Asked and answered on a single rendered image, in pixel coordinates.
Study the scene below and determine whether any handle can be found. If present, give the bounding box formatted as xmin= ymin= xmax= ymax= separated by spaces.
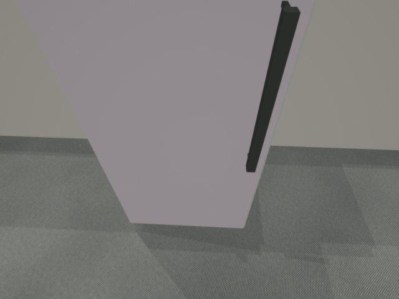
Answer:
xmin=246 ymin=1 xmax=300 ymax=173

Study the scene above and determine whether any fridge door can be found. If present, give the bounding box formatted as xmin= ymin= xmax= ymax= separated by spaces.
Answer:
xmin=17 ymin=0 xmax=314 ymax=229

